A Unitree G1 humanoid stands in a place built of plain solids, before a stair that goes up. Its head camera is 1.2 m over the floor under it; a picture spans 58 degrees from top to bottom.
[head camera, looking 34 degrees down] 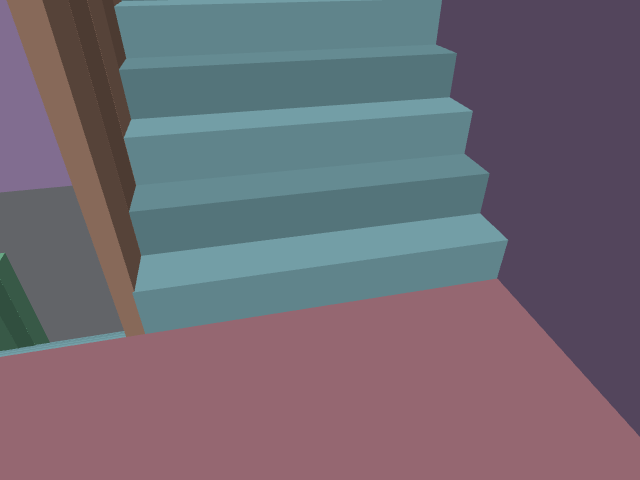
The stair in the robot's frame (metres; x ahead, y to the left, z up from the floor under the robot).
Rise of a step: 0.20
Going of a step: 0.22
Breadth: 1.46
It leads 13 degrees to the left of straight ahead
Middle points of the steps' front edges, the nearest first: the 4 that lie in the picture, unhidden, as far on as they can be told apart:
1.32 -0.06 0.20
1.53 -0.02 0.40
1.74 0.03 0.60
1.96 0.08 0.80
